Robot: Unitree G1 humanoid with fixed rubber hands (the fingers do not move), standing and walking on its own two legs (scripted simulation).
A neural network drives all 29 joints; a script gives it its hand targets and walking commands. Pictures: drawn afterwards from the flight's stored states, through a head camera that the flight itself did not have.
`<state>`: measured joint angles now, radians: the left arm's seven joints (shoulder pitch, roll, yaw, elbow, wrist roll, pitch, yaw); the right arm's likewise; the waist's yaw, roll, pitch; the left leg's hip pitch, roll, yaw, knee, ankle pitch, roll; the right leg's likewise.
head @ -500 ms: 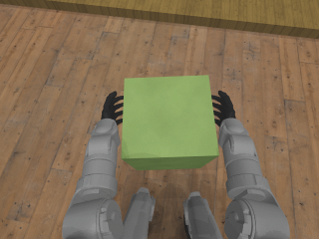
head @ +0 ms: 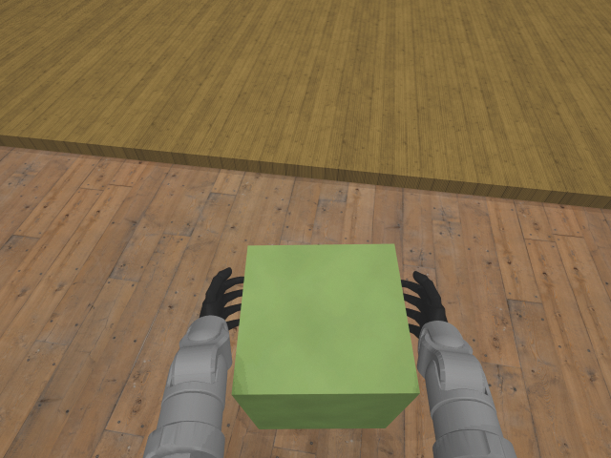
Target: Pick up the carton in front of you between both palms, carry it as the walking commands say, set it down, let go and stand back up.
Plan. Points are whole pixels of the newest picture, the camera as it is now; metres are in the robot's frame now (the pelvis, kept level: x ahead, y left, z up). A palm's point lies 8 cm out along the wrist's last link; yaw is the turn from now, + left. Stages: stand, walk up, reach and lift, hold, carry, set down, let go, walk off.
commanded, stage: reach and lift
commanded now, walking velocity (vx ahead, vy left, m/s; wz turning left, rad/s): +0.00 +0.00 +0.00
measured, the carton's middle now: (321, 343) +0.32 +0.01 -0.09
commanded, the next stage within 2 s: hold in 1.20 s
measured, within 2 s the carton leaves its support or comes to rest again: neither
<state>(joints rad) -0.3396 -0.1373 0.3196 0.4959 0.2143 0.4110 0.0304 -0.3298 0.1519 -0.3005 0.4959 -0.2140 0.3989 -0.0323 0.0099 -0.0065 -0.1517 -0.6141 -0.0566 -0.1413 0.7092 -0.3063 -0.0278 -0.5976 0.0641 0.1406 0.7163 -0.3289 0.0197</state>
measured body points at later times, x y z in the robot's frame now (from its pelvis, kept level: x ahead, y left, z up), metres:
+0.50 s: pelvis -0.01 +0.00 +0.02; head -0.03 +0.00 +0.47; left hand +0.30 +0.16 +0.04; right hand +0.30 -0.15 +0.04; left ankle +0.02 +0.13 -0.71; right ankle +0.01 -0.13 -0.71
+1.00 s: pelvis +0.01 +0.00 +0.03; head -0.02 +0.00 +0.48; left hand +0.31 +0.15 +0.05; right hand +0.31 -0.15 +0.05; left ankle +0.02 +0.13 -0.71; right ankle +0.01 -0.13 -0.71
